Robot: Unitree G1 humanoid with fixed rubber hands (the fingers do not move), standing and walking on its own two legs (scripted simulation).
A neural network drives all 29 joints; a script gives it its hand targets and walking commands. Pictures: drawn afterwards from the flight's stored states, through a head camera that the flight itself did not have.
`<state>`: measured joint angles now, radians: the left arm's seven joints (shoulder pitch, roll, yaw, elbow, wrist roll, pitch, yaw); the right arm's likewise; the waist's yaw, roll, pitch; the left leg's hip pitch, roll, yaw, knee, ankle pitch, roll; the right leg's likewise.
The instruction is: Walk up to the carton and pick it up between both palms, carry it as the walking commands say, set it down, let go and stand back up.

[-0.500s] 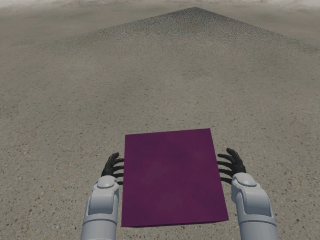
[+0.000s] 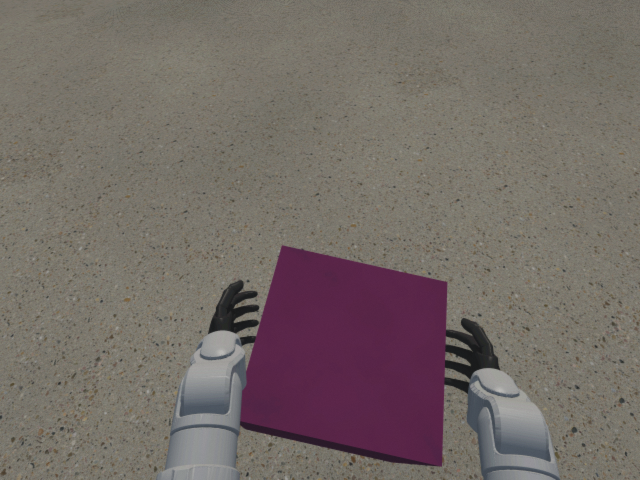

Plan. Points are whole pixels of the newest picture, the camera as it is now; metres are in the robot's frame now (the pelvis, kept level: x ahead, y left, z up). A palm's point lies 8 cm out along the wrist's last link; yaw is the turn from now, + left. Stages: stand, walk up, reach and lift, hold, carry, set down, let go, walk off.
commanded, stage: carry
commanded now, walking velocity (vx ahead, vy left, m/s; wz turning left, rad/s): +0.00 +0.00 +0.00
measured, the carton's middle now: (340, 360) +0.31 +0.01 -0.11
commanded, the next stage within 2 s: none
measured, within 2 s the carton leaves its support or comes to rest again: neither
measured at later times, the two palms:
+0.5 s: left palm (206, 349) +0.27 +0.17 +0.03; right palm (478, 361) +0.26 -0.16 +0.02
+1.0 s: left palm (182, 418) +0.18 +0.18 +0.04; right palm (489, 420) +0.19 -0.15 +0.04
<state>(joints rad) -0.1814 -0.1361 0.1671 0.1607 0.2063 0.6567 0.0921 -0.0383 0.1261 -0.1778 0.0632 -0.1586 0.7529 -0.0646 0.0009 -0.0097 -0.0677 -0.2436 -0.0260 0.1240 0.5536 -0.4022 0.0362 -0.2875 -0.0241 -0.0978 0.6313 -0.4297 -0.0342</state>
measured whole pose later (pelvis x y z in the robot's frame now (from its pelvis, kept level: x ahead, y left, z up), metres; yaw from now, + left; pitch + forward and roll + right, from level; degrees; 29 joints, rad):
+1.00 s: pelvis -0.09 +0.02 +0.01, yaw -1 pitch -1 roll +0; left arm -0.23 -0.14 0.20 0.31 0.25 0.67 0.11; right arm -0.21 0.14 -0.28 0.29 -0.26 0.62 -0.05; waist 0.03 -0.02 -0.11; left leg -0.28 -0.01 0.18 0.55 -0.27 0.09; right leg -0.31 -0.04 -0.11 0.59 -0.27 -0.02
